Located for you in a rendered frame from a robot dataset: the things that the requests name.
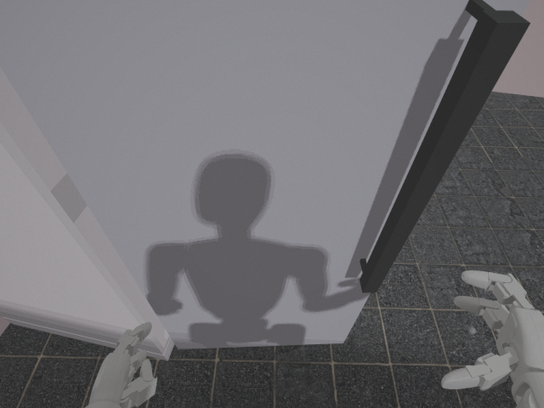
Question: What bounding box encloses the left robot hand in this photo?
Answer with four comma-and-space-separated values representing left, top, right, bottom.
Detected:
88, 322, 157, 408

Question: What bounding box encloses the right robot forearm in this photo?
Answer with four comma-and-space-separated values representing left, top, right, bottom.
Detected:
511, 371, 544, 408

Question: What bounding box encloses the right robot hand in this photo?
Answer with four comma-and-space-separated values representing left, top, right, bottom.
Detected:
441, 270, 544, 391

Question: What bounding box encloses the handle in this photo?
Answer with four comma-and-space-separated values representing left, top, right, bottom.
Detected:
360, 0, 530, 293

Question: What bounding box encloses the fridge door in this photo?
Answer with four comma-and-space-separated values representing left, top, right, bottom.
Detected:
0, 0, 530, 349

